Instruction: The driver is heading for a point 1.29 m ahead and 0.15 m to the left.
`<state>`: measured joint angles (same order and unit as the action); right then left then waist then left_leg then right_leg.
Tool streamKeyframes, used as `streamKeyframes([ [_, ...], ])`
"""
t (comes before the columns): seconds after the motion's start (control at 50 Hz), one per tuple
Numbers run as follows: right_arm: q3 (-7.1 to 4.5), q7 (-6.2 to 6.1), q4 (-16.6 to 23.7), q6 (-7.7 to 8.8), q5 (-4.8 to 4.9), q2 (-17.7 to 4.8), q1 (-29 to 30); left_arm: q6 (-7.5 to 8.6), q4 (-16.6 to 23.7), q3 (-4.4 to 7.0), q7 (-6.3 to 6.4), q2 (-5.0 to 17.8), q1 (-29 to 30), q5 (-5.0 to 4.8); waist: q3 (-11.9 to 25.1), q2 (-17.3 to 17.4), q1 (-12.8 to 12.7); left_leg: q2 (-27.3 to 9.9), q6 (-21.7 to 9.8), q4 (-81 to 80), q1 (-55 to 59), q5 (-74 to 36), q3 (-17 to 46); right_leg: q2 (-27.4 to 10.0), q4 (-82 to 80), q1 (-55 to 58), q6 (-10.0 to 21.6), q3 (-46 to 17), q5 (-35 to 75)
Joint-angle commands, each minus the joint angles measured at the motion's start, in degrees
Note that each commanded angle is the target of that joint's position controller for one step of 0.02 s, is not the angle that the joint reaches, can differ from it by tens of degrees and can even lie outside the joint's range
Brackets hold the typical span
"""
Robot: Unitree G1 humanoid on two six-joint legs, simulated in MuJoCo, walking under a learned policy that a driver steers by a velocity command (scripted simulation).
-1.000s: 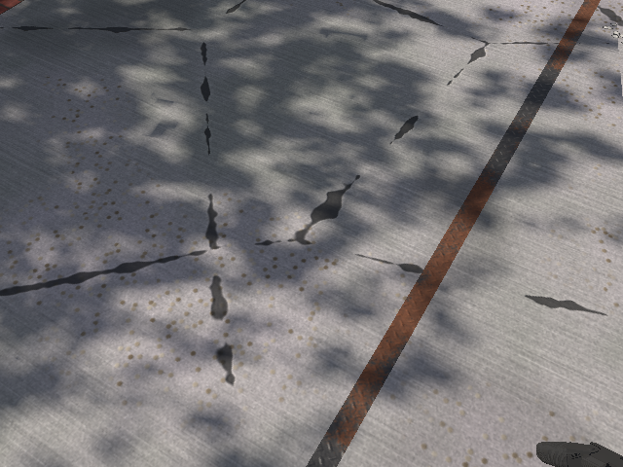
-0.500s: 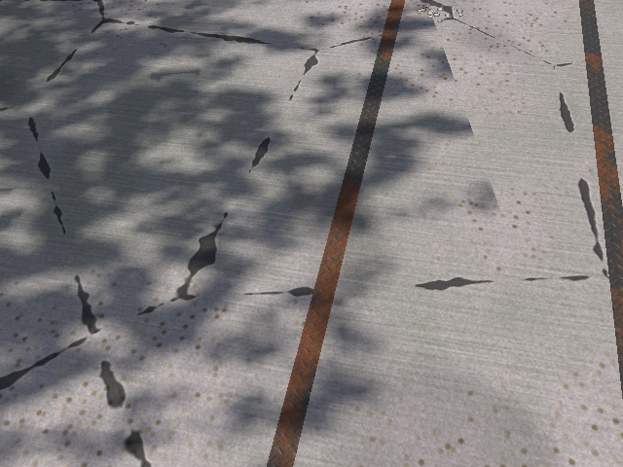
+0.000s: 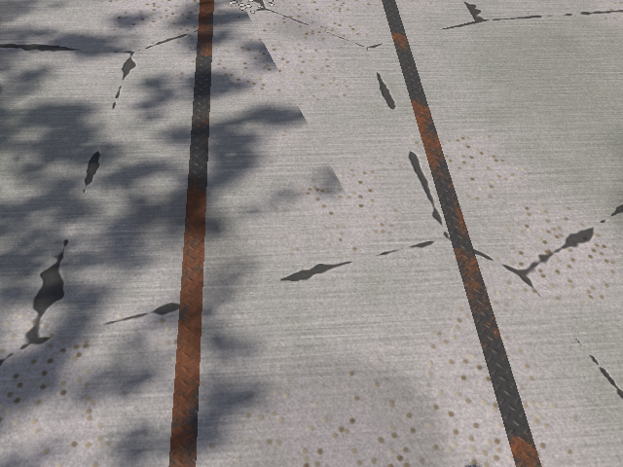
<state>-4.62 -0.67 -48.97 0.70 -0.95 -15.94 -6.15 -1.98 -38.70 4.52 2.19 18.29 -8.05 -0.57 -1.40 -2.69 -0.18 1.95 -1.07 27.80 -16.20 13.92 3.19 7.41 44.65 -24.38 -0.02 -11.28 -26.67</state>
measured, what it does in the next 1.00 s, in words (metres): steps on the spot: right foot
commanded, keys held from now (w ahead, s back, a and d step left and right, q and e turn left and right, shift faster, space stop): no key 1.00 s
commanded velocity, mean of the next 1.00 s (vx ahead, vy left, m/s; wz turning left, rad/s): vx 0.00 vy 0.00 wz -0.08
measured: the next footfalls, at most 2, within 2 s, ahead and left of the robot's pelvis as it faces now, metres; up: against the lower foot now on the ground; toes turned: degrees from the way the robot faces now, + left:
right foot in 0.28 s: +0.02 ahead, -0.15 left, +0.00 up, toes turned +1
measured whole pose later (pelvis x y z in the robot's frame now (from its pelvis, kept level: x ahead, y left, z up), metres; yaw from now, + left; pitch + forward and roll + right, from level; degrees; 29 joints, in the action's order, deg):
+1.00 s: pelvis +0.00 -0.03 +0.00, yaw -2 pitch -2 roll +0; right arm -1.8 -2.2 -61.7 -0.5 0.0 -14.6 -10.0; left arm 0.4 -52.7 1.1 1.1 14.2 -12.1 0.4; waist -2.5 -0.1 0.9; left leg -1.9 2.5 28.5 -11.5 15.4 2.1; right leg 1.2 29.1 -10.5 0.2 -2.7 -16.8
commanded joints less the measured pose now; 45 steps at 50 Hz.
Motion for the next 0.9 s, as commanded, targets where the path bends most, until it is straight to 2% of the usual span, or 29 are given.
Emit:
streamKeyframes([
  [0.02,-1.36,-0.46,4.53,0.58,0.06,-7.89,3.72,0.86,2.02,3.20,0.11,9.55,-4.03,0.00,5.18,9.72,-2.02,-19.16,-13.27,-8.95,8.61,-22.77,17.32,-2.36,21.03,-7.84,-2.69,-0.05,-4.72],
  [0.04,-0.88,-0.56,4.68,0.54,1.01,-6.69,4.29,0.33,1.39,2.88,0.34,8.05,-4.17,0.15,4.23,9.75,-1.73,-16.74,-11.45,-8.67,8.85,-20.95,14.35,-2.41,21.95,-8.56,-3.55,-0.09,-2.26],
  [0.06,-0.45,-0.70,4.30,0.45,1.28,-6.23,3.82,0.05,1.29,2.36,0.30,6.36,-4.16,0.16,3.81,9.92,-1.37,-15.81,-11.36,-8.50,8.73,-22.61,12.70,-2.28,22.44,-8.07,-4.29,-0.05,-0.41],
  [0.12,0.06,-1.05,2.64,-0.06,0.83,-5.87,1.39,0.30,2.11,0.82,0.06,2.96,-1.87,-0.18,4.32,11.43,-0.13,-13.25,-11.12,-8.39,10.62,-22.94,8.21,-4.22,10.88,-4.24,-5.25,3.88,2.05],
  [0.16,0.04,-1.10,2.16,-0.47,0.80,-7.03,1.17,0.48,2.41,-0.32,-0.17,1.14,-0.08,0.20,4.79,13.07,1.05,-12.82,-10.83,-7.94,9.75,-22.98,6.86,-6.72,0.02,2.34,-5.42,7.43,1.45],
  [0.2,-0.36,-0.86,1.47,-0.85,0.98,-9.19,-0.75,0.58,1.99,-0.15,-0.25,2.39,0.09,-0.32,4.50,13.93,2.15,-13.61,-11.24,-7.23,9.25,-24.09,7.99,-6.60,-7.97,6.92,-5.20,9.89,3.05],
  [0.22,-0.27,-0.73,1.31,-0.95,1.37,-9.42,-0.61,0.61,1.07,0.08,-0.27,2.85,-1.43,-0.43,4.28,13.35,1.26,-13.36,-10.78,-6.26,8.69,-24.12,7.94,-6.35,-14.16,9.91,-4.56,10.61,7.68],
  [0.24,0.01,-0.58,1.05,-0.93,1.87,-8.96,-0.58,0.66,-0.11,0.16,-0.34,2.86,-3.28,-0.29,3.75,12.54,0.07,-12.69,-9.64,-5.38,7.39,-23.72,7.49,-5.94,-22.31,13.93,-3.43,11.32,14.37],
  [0.26,0.34,-0.44,0.37,-0.55,2.15,-8.15,-2.45,0.62,-0.45,0.35,-0.35,3.96,-3.48,0.16,3.57,11.03,0.17,-11.87,-7.34,-4.99,5.47,-21.42,7.30,-6.78,-26.73,18.08,-1.92,9.62,20.00],
  [0.28,0.90,-0.05,0.38,0.23,1.18,-6.97,-3.51,0.51,0.05,0.70,0.02,6.61,-3.71,0.66,5.56,6.34,1.03,-10.27,-3.81,-3.05,1.64,-16.55,5.70,-11.69,-24.66,24.20,-0.02,4.27,31.53],
  [0.3,1.31,0.60,0.35,1.18,0.10,-5.26,-5.62,0.16,0.02,1.34,0.17,9.94,-2.78,1.11,6.72,-3.04,3.93,-5.34,-0.55,-1.81,-0.49,-6.90,0.65,-15.83,-20.15,24.59,3.66,0.89,38.46],
  [0.32,1.61,0.51,-0.05,1.26,0.01,-4.89,-3.33,0.46,0.00,0.36,-0.66,5.64,-1.55,1.46,7.43,-4.15,2.30,-4.44,1.85,-2.41,4.32,-2.20,-1.04,-16.09,-20.91,18.71,5.79,0.52,30.68],
  [0.34,1.42,0.44,-0.17,1.05,0.11,-6.00,-0.91,0.94,-0.04,-0.20,-1.31,3.37,-0.76,1.68,5.38,-2.43,1.36,-4.01,2.96,-2.07,4.94,-3.60,-1.40,-14.01,-21.59,16.81,4.97,1.43,24.38],
  [0.36,1.39,0.17,-0.53,0.69,0.32,-5.86,-0.06,1.35,-0.66,-0.25,-1.51,3.37,-1.12,1.90,4.22,-2.09,0.84,-3.83,3.05,-1.50,5.02,-4.78,-1.65,-12.66,-21.85,15.42,3.85,2.33,21.81],
  [0.4,1.33,-0.36,-1.20,-0.23,0.48,-6.07,-0.88,2.31,-1.38,-0.40,-1.72,3.71,-1.43,1.63,1.89,-3.02,1.20,-4.09,2.61,-1.36,5.04,-6.29,-1.29,-12.07,-22.09,13.09,2.89,2.59,21.78],
  [0.46,1.34,-0.62,-2.64,-0.53,0.53,-5.93,-1.61,2.80,-2.36,-0.82,-1.58,3.04,-2.09,1.43,1.14,-1.91,1.27,-4.18,2.41,-1.60,5.70,-6.63,-1.20,-11.53,-21.91,12.07,2.50,2.97,21.05],
  [0.64,1.28,-1.04,-6.67,-0.63,0.74,-6.25,-2.27,3.11,-5.18,-1.34,-1.37,2.84,-2.26,1.22,0.90,1.57,1.22,-4.39,2.94,-2.40,6.63,-7.49,-0.99,-10.32,-21.64,11.89,2.36,4.03,20.43],
  [0.9,1.61,-1.63,-10.44,-0.75,0.92,-6.01,-3.83,3.01,-10.36,-1.97,-1.03,2.34,-3.84,0.96,0.55,2.11,1.08,-4.17,2.44,-2.65,6.26,-7.45,-1.17,-8.70,-21.27,11.87,1.62,6.27,19.93],
])
Velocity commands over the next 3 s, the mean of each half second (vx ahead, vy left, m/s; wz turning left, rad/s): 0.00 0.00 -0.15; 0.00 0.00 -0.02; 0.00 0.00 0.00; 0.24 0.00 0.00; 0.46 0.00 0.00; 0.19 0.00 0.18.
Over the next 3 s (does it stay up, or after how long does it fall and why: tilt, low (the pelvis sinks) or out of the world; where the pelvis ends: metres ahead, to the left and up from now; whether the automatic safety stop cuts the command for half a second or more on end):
stays up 0.50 -0.10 0.00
